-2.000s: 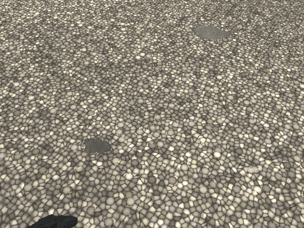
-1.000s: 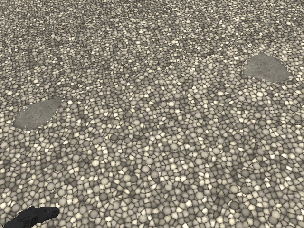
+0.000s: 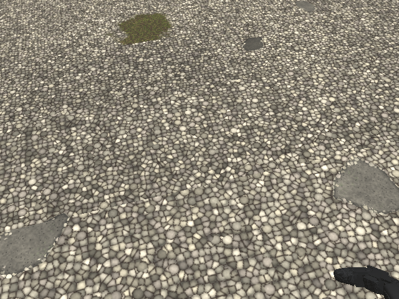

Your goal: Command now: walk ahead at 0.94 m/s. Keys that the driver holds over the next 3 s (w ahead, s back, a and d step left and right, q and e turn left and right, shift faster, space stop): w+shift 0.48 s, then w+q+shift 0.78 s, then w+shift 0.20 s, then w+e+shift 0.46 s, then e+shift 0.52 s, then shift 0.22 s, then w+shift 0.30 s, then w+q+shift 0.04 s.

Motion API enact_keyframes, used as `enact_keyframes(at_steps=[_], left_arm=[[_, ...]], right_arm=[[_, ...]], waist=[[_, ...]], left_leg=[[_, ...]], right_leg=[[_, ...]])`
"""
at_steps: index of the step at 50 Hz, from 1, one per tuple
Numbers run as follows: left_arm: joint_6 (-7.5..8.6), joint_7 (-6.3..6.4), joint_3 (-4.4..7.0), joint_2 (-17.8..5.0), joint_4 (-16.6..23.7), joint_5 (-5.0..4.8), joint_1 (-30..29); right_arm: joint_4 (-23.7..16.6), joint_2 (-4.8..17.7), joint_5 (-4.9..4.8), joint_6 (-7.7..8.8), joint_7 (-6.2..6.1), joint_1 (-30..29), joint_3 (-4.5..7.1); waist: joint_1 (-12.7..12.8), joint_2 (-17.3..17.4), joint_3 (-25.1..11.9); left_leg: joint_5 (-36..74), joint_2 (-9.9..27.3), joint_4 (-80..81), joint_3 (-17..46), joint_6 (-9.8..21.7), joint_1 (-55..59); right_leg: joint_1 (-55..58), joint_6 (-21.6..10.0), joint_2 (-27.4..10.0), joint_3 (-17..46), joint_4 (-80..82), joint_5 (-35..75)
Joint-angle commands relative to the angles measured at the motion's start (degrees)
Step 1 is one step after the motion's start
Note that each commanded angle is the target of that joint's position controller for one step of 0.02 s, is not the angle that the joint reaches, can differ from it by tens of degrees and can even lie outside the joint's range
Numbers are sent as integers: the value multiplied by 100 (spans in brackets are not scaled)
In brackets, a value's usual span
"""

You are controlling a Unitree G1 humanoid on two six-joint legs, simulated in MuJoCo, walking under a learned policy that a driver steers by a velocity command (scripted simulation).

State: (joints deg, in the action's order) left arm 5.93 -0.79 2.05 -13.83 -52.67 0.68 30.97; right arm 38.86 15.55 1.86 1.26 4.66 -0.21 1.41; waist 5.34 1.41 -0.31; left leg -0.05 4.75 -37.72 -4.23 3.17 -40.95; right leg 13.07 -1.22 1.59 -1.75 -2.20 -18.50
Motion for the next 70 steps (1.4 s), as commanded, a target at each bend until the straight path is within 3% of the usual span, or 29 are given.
enact_keyframes(at_steps=[1,4,5,6,9,12,17,24,27,28,29,30,32,38,41,47,51,53,54,55,57,58,59,60,62,63,65,68,70], left_arm=[[75,40,219,-1141,162,19,-290],[-86,162,290,-1410,107,133,-588],[-48,62,96,-565,370,-14,-223],[75,-4,64,-433,472,-75,-124],[89,2,61,-644,669,5,-1305],[-184,-146,-38,-335,750,183,-1249],[-254,-226,-158,-372,1347,183,-2857],[-206,-216,-175,-559,1505,84,-3368],[-237,14,130,-1109,840,96,-861],[-240,124,303,-1648,675,214,66],[-170,119,386,-1945,764,400,-178],[-163,71,372,-1531,760,264,-515],[-38,25,265,-885,630,219,-1196],[237,47,153,-564,299,-70,-1445],[281,88,273,-918,95,106,-811],[422,331,92,-594,-125,98,-697],[127,399,37,-786,-316,22,-199],[-60,457,77,-872,-170,-19,-578],[-201,420,225,-894,-56,-76,-1521],[-42,403,133,-475,541,-2,-1778],[23,326,-78,-454,1061,181,-1844],[12,282,-64,-473,916,385,-1758],[18,177,-95,-440,1114,391,-1670],[-14,175,-16,-695,1178,429,-2194],[-156,115,-79,-649,1536,246,-2901],[-146,109,-95,-583,1471,215,-2676],[-200,23,-59,-513,1085,13,-1953],[-136,23,20,-595,1203,77,-2318],[-115,85,246,-1075,645,204,-59]], right_arm=[[-432,430,4,75,-106,-379,97],[433,1023,68,106,-370,2647,378],[567,1699,225,137,-456,3191,558],[587,1792,121,165,-373,3090,570],[650,781,67,269,-340,1894,390],[864,371,-22,396,-366,1856,234],[1048,494,-156,561,-341,2382,229],[1371,1043,-182,548,-451,2943,258],[1430,1411,19,287,-604,2723,345],[1238,909,27,301,-576,2780,239],[1008,-140,-259,375,-438,3547,11],[961,526,-355,411,-510,2801,129],[880,646,-324,401,-513,2131,176],[480,159,-72,-175,-231,1259,119],[524,312,8,-219,-101,1311,156],[523,205,-11,125,169,423,183],[835,375,258,71,-167,1282,250],[1596,721,249,72,-345,3450,441],[1771,1090,207,110,-439,4180,640],[1947,1838,110,48,-497,4090,767],[1780,1490,-98,26,-552,3816,669],[1716,1143,-150,-29,-559,3427,548],[1573,1527,51,21,-620,3278,648],[1504,933,22,204,-641,3085,491],[1008,980,22,338,-710,1630,397],[950,1049,-10,424,-685,1603,438],[1027,1011,-160,485,-549,1748,457],[1192,1046,-242,362,-418,2538,464],[1165,1070,-194,320,-425,2366,464]], waist=[[-467,-643,576],[-1938,-703,-1051],[-1650,727,-1877],[-1333,1610,-2389],[-828,-186,-232],[-316,184,209],[-496,-70,1021],[-549,155,632],[718,394,-773],[881,-167,-1531],[-5,-1765,-2292],[248,-1046,-1925],[-103,-90,-410],[-709,-606,804],[-613,-528,293],[-692,-40,899],[-908,-141,517],[-1739,-287,-187],[-2535,333,120],[-1871,1654,454],[-1311,-647,-830],[-943,-1305,-421],[-866,-256,-436],[-656,-1097,240],[-90,-1085,1311],[-47,-879,1031],[-61,-313,362],[-430,-249,341],[719,-414,-703]], left_leg=[[-413,-521,340,-417,352,1116],[-1351,-646,333,-75,673,4676],[-3883,950,715,2201,958,6373],[-5142,1684,2193,5226,1172,6587],[-2980,1103,2427,3053,937,4139],[-2799,659,2944,2107,824,2822],[-1109,212,3609,892,880,2591],[3760,549,3303,145,617,4677],[4841,632,-226,232,476,4383],[2835,313,-2321,270,496,3152],[-2724,-763,-4424,729,334,730],[-2270,-666,-4771,1069,472,122],[-1197,-50,-4031,1034,501,303],[-450,312,-1868,493,224,1021],[584,165,-2211,-26,415,531],[4192,-137,253,-279,703,1460],[3344,-861,689,-1222,770,2488],[2952,-716,1107,-781,1090,4467],[2705,-167,2143,242,1762,5267],[5981,287,11,628,1491,6977],[3484,840,536,2872,2418,7474],[2203,716,870,3097,2278,6303],[-392,1433,1352,4791,2854,6032],[-1306,1636,1677,5036,2560,4715],[-1676,606,2764,3956,2095,489],[-1250,200,2518,3430,1859,-252],[-500,-248,1893,2396,1478,9],[1331,-402,789,2115,1069,1882],[2480,-752,-2348,1609,677,1743]], right_leg=[[-696,-787,-1414,80,-445,5206],[-1828,-574,-1210,-194,-4469,6153],[-3819,-454,-463,-135,-6896,2528],[-4955,-500,379,809,-8022,-712],[-5338,-590,-593,734,-7725,506],[-4864,-367,-892,697,-7115,496],[-5486,-117,-1037,97,-5045,1922],[-4155,-592,-166,-592,-3038,2360],[-1429,-784,177,-262,-2944,863],[13,-868,-1080,1143,-3090,-887],[1547,-1398,-2687,4263,-2130,-2865],[975,-1212,-2546,4850,-1251,-2662],[-836,-893,-2170,2696,-1222,-508],[-2772,-281,-1210,-353,-465,1755],[-1577,-423,-1413,-836,-1193,3794],[-2171,31,-1175,-1841,-1873,1145],[-1312,127,-1343,-2021,-4771,4633],[-1916,29,-1398,-1511,-7967,4981],[-3208,25,-586,-1448,-11181,1854],[-6257,112,-53,-816,-11883,-2290],[-7223,222,-520,283,-10445,-1628],[-7059,195,-703,311,-10110,-1785],[-7814,209,-676,724,-10061,-2536],[-7833,387,-1098,1229,-8992,-1672],[-4809,873,-1271,913,-5851,150],[-3361,808,-1189,791,-5194,1325],[-2043,544,-765,258,-4753,1981],[-2279,177,-280,-118,-3498,1438],[-485,-168,-510,704,-3436,-193]])
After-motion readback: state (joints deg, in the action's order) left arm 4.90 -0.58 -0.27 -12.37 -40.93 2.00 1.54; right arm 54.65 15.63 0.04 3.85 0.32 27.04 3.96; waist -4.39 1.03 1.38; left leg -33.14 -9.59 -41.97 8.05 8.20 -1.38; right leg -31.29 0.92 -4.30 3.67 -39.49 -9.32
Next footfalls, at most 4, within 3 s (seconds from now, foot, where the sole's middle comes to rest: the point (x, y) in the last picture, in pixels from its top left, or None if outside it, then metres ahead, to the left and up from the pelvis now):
0.08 left None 0.28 0.11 -0.76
0.56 right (251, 228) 0.73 -0.07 -0.76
1.08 left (202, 162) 1.14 0.14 -0.93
1.40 right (206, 101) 1.55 0.16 -0.93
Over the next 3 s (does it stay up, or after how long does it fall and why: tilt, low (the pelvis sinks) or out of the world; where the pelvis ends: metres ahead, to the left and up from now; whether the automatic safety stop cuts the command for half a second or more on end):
stays up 2.09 0.74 -0.31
